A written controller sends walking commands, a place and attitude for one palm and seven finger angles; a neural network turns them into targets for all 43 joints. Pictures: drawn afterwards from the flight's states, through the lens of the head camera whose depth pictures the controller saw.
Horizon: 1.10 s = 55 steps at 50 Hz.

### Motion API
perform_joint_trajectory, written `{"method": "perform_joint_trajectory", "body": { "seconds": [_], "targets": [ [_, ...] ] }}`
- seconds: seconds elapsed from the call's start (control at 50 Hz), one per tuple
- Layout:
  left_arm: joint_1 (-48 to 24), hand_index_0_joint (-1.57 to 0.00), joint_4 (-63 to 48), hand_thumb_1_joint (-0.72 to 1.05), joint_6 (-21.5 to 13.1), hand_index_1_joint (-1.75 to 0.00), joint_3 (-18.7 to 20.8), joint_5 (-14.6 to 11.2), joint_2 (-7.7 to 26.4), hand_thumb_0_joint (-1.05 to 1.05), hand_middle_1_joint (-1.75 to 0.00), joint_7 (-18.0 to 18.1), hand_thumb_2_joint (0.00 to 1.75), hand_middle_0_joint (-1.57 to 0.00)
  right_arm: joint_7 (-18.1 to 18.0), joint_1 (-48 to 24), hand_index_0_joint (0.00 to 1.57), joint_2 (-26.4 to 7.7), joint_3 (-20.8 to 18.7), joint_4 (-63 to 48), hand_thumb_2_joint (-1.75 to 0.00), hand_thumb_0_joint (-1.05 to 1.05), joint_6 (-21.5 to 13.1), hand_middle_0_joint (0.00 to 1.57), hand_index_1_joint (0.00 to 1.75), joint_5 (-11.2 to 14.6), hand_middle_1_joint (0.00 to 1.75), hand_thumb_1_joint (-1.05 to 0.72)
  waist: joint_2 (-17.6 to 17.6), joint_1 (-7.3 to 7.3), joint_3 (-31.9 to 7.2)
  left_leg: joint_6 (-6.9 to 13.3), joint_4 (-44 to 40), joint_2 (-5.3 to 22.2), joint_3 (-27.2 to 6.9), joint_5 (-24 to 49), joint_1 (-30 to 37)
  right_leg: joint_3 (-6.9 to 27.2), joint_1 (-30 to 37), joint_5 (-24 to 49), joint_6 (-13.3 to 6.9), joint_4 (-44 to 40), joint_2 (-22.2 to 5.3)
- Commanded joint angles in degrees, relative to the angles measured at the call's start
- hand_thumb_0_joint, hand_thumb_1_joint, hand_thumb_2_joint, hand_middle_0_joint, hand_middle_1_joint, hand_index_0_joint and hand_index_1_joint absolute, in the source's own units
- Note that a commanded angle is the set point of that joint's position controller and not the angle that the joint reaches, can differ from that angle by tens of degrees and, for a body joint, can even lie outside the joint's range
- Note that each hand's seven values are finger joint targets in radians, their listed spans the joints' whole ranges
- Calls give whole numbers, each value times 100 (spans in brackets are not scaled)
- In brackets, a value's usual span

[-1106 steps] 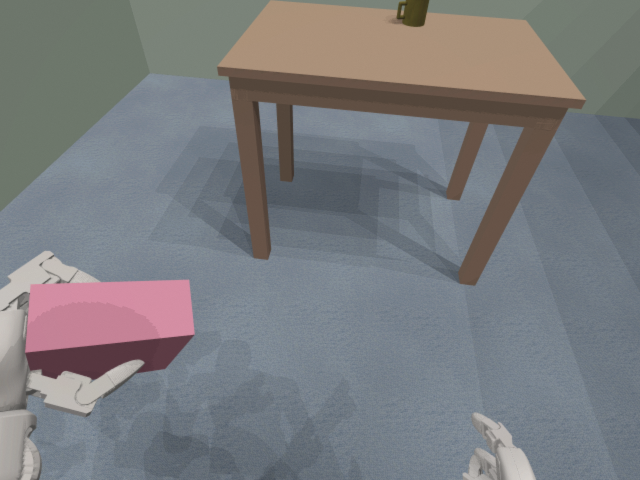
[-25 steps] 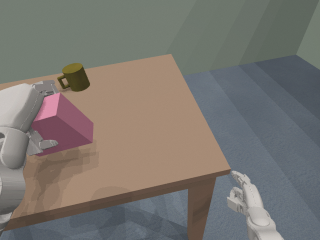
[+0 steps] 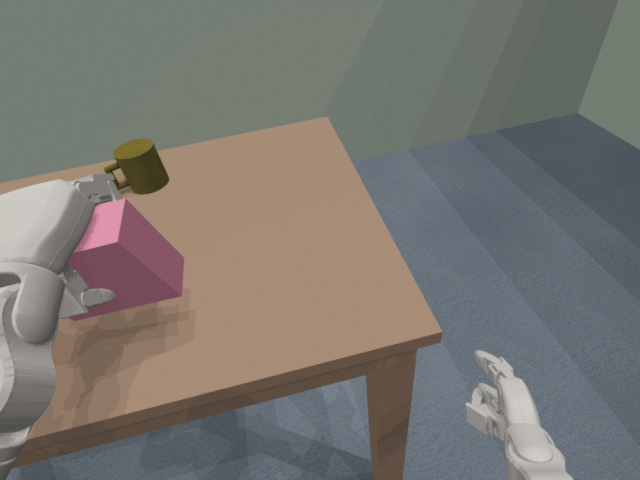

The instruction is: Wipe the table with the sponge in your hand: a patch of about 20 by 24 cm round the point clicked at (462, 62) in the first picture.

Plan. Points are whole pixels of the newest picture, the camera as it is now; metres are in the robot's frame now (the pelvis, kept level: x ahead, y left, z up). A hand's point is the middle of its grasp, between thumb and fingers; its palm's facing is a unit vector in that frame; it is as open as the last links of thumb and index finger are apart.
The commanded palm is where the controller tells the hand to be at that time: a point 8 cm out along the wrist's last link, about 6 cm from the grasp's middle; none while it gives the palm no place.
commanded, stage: turn the palm down, sponge in hand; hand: left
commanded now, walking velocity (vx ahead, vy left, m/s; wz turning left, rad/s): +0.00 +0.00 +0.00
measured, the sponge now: (109, 273) +0.25 +0.29 +0.18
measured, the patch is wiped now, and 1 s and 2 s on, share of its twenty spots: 0.00 0.00 0.00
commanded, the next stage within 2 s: move the sponge above the wiping area in 0.08 s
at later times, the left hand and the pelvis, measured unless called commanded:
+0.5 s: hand (87, 261) +0.24 +0.29 +0.21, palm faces +0.24 -0.06 -0.97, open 9.7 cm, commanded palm +0.19 +0.28 +0.28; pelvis +0.01 +0.00 +0.00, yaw +0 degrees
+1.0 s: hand (119, 256) +0.26 +0.27 +0.20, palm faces +0.24 -0.09 -0.97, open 9.7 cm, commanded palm +0.21 +0.27 +0.26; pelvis +0.01 +0.01 +0.00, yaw +0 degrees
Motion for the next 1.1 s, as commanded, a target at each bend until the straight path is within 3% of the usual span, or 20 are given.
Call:
{"method": "perform_joint_trajectory", "body": {
  "seconds": [0.0, 0.16, 0.18, 0.26, 0.28, 0.36, 0.42, 0.46, 0.5, 0.56, 0.62, 0.66, 0.68, 0.76, 0.78, 0.86, 0.88, 0.96, 1.02, 1.08],
  "targets": [
    [-1553, -120, -912, 10, -126, -160, 1065, 207, 1558, 0, -160, 296, 130, -120, -58, -1430, 20, -438, -168, -1145, -90, 0, -403, 20, 30, 8, 30, -90, -379, -6, -1082, 231, -302, -159, -39, 390, 388, 298, 103, 358, -176, -655, -52],
    [-1585, -120, -986, 10, -58, -160, 1317, 262, 1740, 0, -160, 369, 130, -120, -17, -1651, 20, -397, -148, -1161, -90, 0, -397, 20, 30, 20, 30, -90, -263, 91, -1143, 223, -260, -192, -73, 660, 470, 475, 166, 613, -282, -620, 51],
    [-1470, -120, -979, 10, -97, -160, 1146, 207, 1529, 0, -160, 367, 130, -120, -22, -1397, 20, -432, -201, -1135, -90, 0, -358, 20, 30, -13, 30, -90, -409, 8, -1147, 243, -247, -125, 7, 730, 439, 250, 229, 779, -210, -591, -24],
    [-1143, -120, -1023, 10, -34, -160, 1160, 186, 1426, 0, -160, 346, 130, -120, 25, -1614, 20, -376, -156, -1186, -90, 0, -361, 20, 30, 51, 30, -90, -386, 57, -1079, 217, -260, -157, -44, 700, 443, 384, 136, 723, -253, -601, 66],
    [-1063, -120, -1104, 10, -68, -160, 1066, 134, 1316, 0, -160, 343, 130, -120, 21, -1387, 20, -436, -195, -1186, -90, 0, -332, 20, 30, -6, 30, -90, -442, 19, -1104, 238, -257, -99, 19, 762, 420, 213, 207, 900, -193, -575, -42],
    [-896, -120, -1241, 10, -8, -160, 1234, 158, 1434, 0, -160, 369, 130, -120, 28, -1608, 20, -375, -158, -1225, -90, 0, -326, 20, 30, 51, 30, -90, -392, 33, -1067, 224, -238, -136, -25, 693, 432, 392, 137, 772, -232, -596, 55],
    [-966, -120, -1134, 10, -67, -160, 1227, 209, 1537, 0, -160, 409, 130, -120, -19, -1296, 20, -462, -213, -1172, -90, 0, -302, 20, 30, -20, 30, -90, -440, 3, -1119, 240, -262, -122, 8, 714, 438, 216, 192, 836, -168, -580, -35],
    [-1212, -120, -1282, 10, -16, -160, 1152, 266, 1498, 0, -160, 430, 130, -120, -22, -1604, 20, -383, -141, -1211, -90, 0, -342, 20, 30, 32, 30, -90, -224, 13, -1062, 226, -271, -165, -56, 628, 497, 376, 98, 620, -251, -618, 77],
    [-1299, -120, -1013, 10, -61, -160, 1003, 313, 1418, 0, -160, 446, 130, -120, -44, -1300, 20, -436, -194, -1106, -90, 0, -338, 20, 30, -8, 30, -90, -336, -65, -1073, 228, -295, -142, -31, 707, 508, 216, 142, 738, -199, -614, 6],
    [-1371, -120, -1276, 10, -8, -160, 985, 339, 1422, 0, -160, 438, 130, -120, -33, -1670, 20, -371, -134, -1197, -90, 0, -362, 20, 30, 25, 30, -90, -68, 40, -1124, 215, -328, -192, -104, 669, 543, 377, 184, 631, -298, -601, 85],
    [-1496, -120, -1000, 10, -74, -160, 655, 418, 1153, 0, -160, 414, 130, -120, -55, -1364, 20, -405, -185, -1097, -90, 0, -331, 20, 30, -10, 30, -90, -219, -75, -1066, 222, -401, -137, -70, 626, 576, 129, 132, 597, -220, -661, 27],
    [-1579, -120, -1128, 10, -8, -160, 718, 424, 1235, 0, -160, 433, 130, -120, -24, -1641, 20, -368, -134, -1173, -90, 0, -367, 20, 30, 27, 30, -90, -67, 36, -1047, 206, -415, -203, -155, 577, 515, 294, 147, 508, -325, -611, 121],
    [-1629, -120, -1118, 10, -55, -160, 424, 427, 910, 0, -160, 419, 130, -120, -39, -1468, 20, -354, -146, -1128, -90, 0, -350, 20, 30, -15, 30, -90, -177, -85, -1086, 228, -448, -125, -67, 593, 588, 78, 163, 560, -251, -635, 48],
    [-1621, -120, -1086, 10, 3, -160, 670, 516, 1159, 0, -160, 467, 130, -120, -5, -1655, 20, -350, -121, -1157, -90, 0, -318, 20, 30, 10, 30, -90, -187, 27, -1120, 206, -485, -177, -147, 500, 543, 313, 199, 428, -339, -648, 163],
    [-1752, -120, -1086, 10, -31, -160, 432, 515, 941, 0, -160, 475, 130, -120, -6, -1487, 20, -360, -118, -1147, -90, 0, -289, 20, 30, -30, 30, -90, -190, -50, -1157, 213, -514, -133, -76, 527, 535, 83, 244, 486, -278, -632, 75],
    [-1473, -120, -1239, 10, 29, -160, 672, 543, 1051, 0, -160, 532, 130, -120, 85, -1710, 20, -313, -99, -1209, -90, 0, -247, 20, 30, 2, 30, -90, -129, 69, -1279, 202, -452, -170, -122, 791, 573, 306, 331, 678, -369, -588, 170],
    [-1383, -120, -1208, 10, 15, -160, 591, 479, 937, 0, -160, 543, 130, -120, 85, -1470, 20, -349, -138, -1183, -90, 0, -205, 20, 30, -46, 30, -90, -244, 27, -1310, 220, -433, -122, -33, 870, 572, 100, 381, 805, -297, -584, 77],
    [-1281, -120, -881, 10, 109, -160, 632, 498, 917, 0, -160, 558, 130, -120, 91, -1595, 20, -335, -104, -1184, -90, 0, -181, 20, 30, 22, 30, -90, -395, 4, -995, 209, -436, -128, -58, 584, 489, 302, 116, 485, -324, -690, 167],
    [-1202, -120, -796, 10, 87, -160, 647, 522, 1016, 0, -160, 553, 130, -120, 69, -1365, 20, -418, -155, -1167, -90, 0, -126, 20, 30, -9, 30, -90, -478, -40, -1076, 224, -379, -138, -5, 701, 473, 194, 209, 689, -256, -651, 71],
    [-1498, -120, -845, 10, 83, -160, 357, 512, 790, 0, -160, 544, 130, -120, 34, -1391, 20, -393, -149, -1179, -90, 0, -188, 20, 30, 1, 30, -90, -351, -108, -1082, 252, -349, -138, 22, 577, 535, 162, 122, 525, -249, -681, 64]
  ]
}}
